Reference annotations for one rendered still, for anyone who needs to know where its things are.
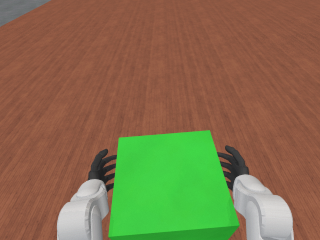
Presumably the robot left hand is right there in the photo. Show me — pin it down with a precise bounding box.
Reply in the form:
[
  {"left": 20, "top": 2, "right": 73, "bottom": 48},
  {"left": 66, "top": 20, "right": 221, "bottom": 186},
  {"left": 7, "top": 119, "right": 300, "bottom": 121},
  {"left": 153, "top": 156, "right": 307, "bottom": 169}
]
[{"left": 88, "top": 149, "right": 117, "bottom": 192}]

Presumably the robot right hand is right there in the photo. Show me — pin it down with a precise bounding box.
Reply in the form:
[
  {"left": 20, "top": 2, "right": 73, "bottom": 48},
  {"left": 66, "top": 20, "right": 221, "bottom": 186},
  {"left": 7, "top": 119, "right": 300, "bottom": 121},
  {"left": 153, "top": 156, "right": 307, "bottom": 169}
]
[{"left": 217, "top": 145, "right": 250, "bottom": 192}]

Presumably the robot left forearm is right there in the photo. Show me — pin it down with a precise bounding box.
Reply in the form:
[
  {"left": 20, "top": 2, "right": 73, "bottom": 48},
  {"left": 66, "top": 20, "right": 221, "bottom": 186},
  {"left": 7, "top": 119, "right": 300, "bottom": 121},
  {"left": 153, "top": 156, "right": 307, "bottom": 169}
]
[{"left": 57, "top": 179, "right": 109, "bottom": 240}]

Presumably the carton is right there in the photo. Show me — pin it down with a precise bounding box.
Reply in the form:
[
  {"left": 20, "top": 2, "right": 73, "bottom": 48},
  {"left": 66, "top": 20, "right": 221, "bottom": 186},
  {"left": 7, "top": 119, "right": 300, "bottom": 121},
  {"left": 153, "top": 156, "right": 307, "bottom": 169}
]
[{"left": 108, "top": 130, "right": 240, "bottom": 240}]

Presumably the robot right forearm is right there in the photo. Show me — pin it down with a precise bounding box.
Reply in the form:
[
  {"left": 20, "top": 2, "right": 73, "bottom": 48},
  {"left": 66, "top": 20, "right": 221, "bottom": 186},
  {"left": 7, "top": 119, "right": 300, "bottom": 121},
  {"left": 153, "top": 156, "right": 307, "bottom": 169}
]
[{"left": 232, "top": 174, "right": 294, "bottom": 240}]

